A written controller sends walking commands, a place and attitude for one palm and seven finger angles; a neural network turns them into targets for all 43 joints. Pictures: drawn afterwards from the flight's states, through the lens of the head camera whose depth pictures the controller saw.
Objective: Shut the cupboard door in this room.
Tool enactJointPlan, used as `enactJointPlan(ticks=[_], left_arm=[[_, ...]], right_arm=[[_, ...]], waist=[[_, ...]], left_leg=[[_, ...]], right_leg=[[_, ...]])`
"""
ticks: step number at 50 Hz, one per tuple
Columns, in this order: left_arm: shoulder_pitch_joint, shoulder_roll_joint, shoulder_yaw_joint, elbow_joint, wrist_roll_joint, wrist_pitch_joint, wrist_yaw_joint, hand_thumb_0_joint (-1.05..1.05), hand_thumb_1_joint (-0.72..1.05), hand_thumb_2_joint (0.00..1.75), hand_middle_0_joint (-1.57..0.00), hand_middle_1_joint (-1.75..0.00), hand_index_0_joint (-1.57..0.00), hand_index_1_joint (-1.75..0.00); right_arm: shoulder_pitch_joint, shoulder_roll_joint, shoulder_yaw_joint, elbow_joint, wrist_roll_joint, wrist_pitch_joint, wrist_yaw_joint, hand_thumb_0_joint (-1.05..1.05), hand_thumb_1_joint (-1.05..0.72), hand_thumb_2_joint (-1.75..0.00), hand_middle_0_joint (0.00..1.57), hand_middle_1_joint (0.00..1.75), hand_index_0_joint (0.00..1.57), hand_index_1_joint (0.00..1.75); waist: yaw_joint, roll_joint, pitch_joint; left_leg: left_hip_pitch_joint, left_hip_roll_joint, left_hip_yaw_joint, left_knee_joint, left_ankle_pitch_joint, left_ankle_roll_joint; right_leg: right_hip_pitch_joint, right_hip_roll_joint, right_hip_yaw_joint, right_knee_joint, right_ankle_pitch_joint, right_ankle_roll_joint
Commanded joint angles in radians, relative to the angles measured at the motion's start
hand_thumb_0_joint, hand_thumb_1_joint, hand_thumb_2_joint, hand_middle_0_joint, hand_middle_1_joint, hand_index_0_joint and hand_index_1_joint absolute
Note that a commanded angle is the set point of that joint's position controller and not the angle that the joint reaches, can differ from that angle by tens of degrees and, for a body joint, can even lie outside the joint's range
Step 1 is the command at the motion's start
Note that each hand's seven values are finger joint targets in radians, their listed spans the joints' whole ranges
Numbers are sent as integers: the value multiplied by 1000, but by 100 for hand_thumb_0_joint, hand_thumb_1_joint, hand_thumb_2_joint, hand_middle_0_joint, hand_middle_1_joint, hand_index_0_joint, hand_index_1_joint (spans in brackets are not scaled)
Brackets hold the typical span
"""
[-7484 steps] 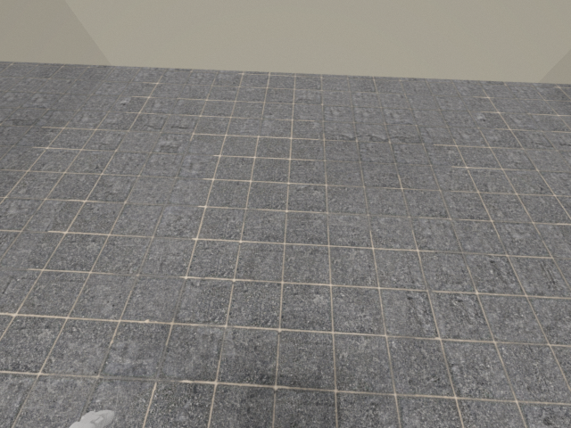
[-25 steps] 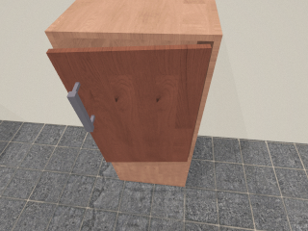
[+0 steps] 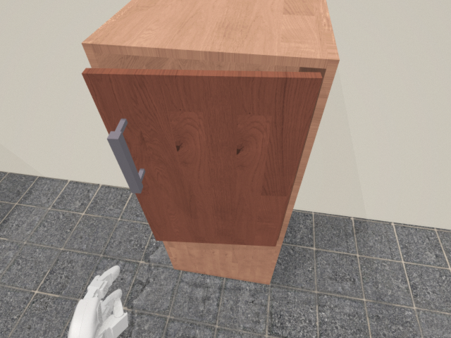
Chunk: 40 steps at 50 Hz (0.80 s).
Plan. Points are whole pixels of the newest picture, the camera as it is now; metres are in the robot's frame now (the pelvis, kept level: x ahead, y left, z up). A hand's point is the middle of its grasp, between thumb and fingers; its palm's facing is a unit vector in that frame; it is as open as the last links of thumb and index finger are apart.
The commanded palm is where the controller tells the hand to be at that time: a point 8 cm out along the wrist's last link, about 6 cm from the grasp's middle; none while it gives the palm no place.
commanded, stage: raise the hand and make a fist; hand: left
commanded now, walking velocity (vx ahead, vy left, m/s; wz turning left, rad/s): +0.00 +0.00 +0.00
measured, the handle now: (130, 158) +0.43 +0.21 +0.08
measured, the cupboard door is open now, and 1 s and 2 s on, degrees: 6 6 6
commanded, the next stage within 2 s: draw the hand back to the body in 0.28 s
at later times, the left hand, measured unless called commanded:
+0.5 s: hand (115, 331) +0.14 +0.18 +0.00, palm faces -0.06 -1.00 -0.05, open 5.2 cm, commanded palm +0.12 +0.24 +0.01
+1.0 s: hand (57, 316) +0.15 +0.24 +0.07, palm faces +0.15 -0.96 -0.24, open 5.0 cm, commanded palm +0.10 +0.29 +0.09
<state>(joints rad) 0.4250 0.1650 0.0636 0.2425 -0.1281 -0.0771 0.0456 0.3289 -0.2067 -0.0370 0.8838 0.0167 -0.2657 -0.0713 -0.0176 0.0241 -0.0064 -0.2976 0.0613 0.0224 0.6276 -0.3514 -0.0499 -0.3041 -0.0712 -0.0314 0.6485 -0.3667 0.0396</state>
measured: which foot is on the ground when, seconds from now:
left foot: down 0.00-1.00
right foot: down 0.00-1.00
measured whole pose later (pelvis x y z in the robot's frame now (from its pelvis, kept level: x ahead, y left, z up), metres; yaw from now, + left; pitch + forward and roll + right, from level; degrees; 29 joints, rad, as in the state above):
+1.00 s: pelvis -0.04 +0.03 -0.03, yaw +2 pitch +3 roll -2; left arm 0.52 0.31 0.18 -0.34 -0.14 -0.10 -0.09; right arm 0.25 -0.23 0.03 0.51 0.02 -0.29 -0.10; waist 0.05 0.03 -0.06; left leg -0.53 0.05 -0.02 0.90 -0.43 -0.01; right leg -0.47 -0.06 -0.02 0.82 -0.40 0.06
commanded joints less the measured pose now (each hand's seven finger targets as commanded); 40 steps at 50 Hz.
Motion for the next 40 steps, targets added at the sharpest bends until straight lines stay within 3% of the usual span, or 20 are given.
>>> enactJointPlan(ticks=[1, 3, 5, 6, 7, 8, 11, 12, 15, 17, 20, 21, 23, 26, 28, 31, 35, 37, 40], left_arm=[[179, -9, 83, -39, -57, -273, -129, 0, 90, 90, -33, -44, -33, -44], [190, -11, 100, -45, -90, -461, -262, 0, 90, 90, -36, -48, -36, -48], [137, 54, 123, -89, -104, -598, -391, 0, 90, 90, -40, -52, -40, -52], [138, 117, 183, -93, -106, -595, -413, 0, 90, 90, -42, -54, -42, -54], [99, 111, 151, -179, -126, -567, -432, 0, 90, 90, -44, -56, -44, -56], [55, 124, 153, -256, -147, -525, -437, 0, 90, 90, -46, -58, -46, -58], [-111, 178, 176, -485, -175, -444, -386, 0, 90, 90, -51, -64, -51, -64], [-146, 165, 154, -566, -167, -436, -364, 0, 90, 90, -53, -66, -53, -66], [-235, 160, 90, -708, -137, -428, -316, 0, 90, 90, -58, -72, -58, -72], [-249, 157, 65, -689, -127, -404, -314, 0, 90, 90, -62, -76, -62, -76], [-188, 141, 44, -587, -123, -313, -336, 0, 90, 90, -66, -80, -66, -80], [-174, 160, 66, -558, -122, -274, -337, 0, 90, 90, -66, -80, -66, -80], [-102, 199, 118, -597, -130, -205, -328, 0, 90, 90, -66, -80, -66, -80], [-57, 230, 186, -640, -141, -142, -280, 0, 90, 90, -66, -80, -66, -80], [-6, 222, 210, -679, -153, -145, -251, 0, 90, 90, -66, -80, -66, -80], [-12, 218, 207, -674, -155, -172, -232, 0, 90, 90, -66, -80, -66, -80], [14, 207, 184, -679, -165, -209, -272, 0, 90, 90, -66, -80, -66, -80], [-4, 207, 159, -715, -167, -213, -292, 0, 90, 90, -66, -80, -66, -80], [17, 230, 192, -729, -175, -203, -308, 0, 90, 90, -66, -80, -66, -80]], right_arm=[[-150, -124, -67, -258, -10, -134, 32, 0, -90, -90, 20, 30, 20, 30], [-159, -117, -76, -307, -22, -126, 63, 0, -90, -90, 20, 30, 20, 30], [-183, -132, -84, -371, -21, -122, 79, 0, -90, -90, 20, 30, 20, 30], [-178, -138, -91, -397, -13, -108, 81, 0, -90, -90, 20, 30, 20, 30], [-200, -148, -84, -456, -6, -97, 80, 0, -90, -90, 20, 30, 20, 30], [-210, -148, -79, -498, 3, -86, 73, 0, -90, -90, 20, 30, 20, 30], [-184, -142, -61, -556, 14, -58, 38, 0, -90, -90, 20, 30, 20, 30], [-174, -143, -56, -570, 16, -55, 29, 0, -90, -90, 20, 30, 20, 30], [-149, -143, -30, -562, 13, -59, 5, 0, -90, -90, 20, 30, 20, 30], [-136, -148, -20, -543, 13, -66, -10, 0, -90, -90, 20, 30, 20, 30], [-136, -152, -5, -533, 20, -69, -19, 0, -90, -90, 20, 30, 20, 30], [-140, -151, -1, -533, 23, -67, -21, 0, -90, -90, 20, 30, 20, 30], [-150, -149, 0, -556, 27, -62, -18, 0, -90, -90, 20, 30, 20, 30], [-168, -130, 11, -568, 23, -56, -18, 0, -90, -90, 20, 30, 20, 30], [-163, -120, 10, -568, 19, -57, -15, 0, -90, -90, 20, 30, 20, 30], [-160, -125, 17, -556, 14, -65, -11, 0, -90, -90, 20, 30, 20, 30], [-129, -146, 13, -546, 17, -92, -9, 0, -90, -90, 20, 30, 20, 30], [-130, -154, 17, -547, 20, -109, -8, 0, -90, -90, 20, 30, 20, 30], [-123, -157, 15, -542, 23, -122, -10, 0, -90, -90, 20, 30, 20, 30]], waist=[[48, -222, 19], [77, -230, -86], [82, -159, -177], [106, -80, -217], [107, -21, -256], [102, -11, -278], [53, -31, -292], [40, -15, -285], [-5, 50, -269], [-28, 25, -250], [-22, 25, -217], [-12, 27, -207], [29, 42, -258], [56, 25, -264], [66, 6, -263], [50, -26, -171], [35, -14, -169], [31, 32, -166], [38, 24, -174]], left_leg=[[-230, -75, -1, 103, 260, 33], [-337, -83, 10, 213, 194, 19], [-428, -89, 20, 322, 135, 28], [-436, -87, 28, 342, 124, 37], [-445, -94, 39, 350, 82, 43], [-449, -95, 38, 358, 41, 50], [-495, -80, 16, 394, -70, 62], [-479, -71, 2, 390, -97, 64], [-461, -56, -26, 397, -134, 73], [-469, -48, -42, 400, -150, 74], [-495, -53, -55, 365, -208, 66], [-496, -55, -59, 347, -219, 67], [-451, -62, -62, 287, -219, 61], [-416, -67, -61, 234, -185, 60], [-389, -66, -56, 212, -152, 55], [-399, -65, -59, 185, -165, 55], [-339, -65, -55, 166, -133, 58], [-307, -66, -63, 146, -124, 61], [-267, -63, -70, 121, -89, 60]], right_leg=[[-211, 59, -92, 86, 297, -29], [-276, 57, -72, 216, 251, -46], [-335, 43, -22, 307, 191, -61], [-335, 39, 0, 326, 158, -70], [-352, 38, 9, 333, 84, -70], [-364, 41, 19, 324, 15, -66], [-408, 52, 71, 270, -201, -49], [-428, 58, 64, 266, -233, -50], [-476, 74, 40, 282, -227, -55], [-495, 83, 24, 287, -227, -51], [-492, 83, 8, 272, -264, -47], [-475, 85, 4, 262, -276, -48], [-407, 77, -3, 238, -274, -49], [-337, 77, -19, 205, -259, -49], [-312, 77, -32, 192, -233, -48], [-316, 78, -38, 161, -249, -46], [-301, 79, -38, 140, -202, -45], [-285, 81, -48, 143, -158, -47], [-249, 87, -58, 134, -102, -47]])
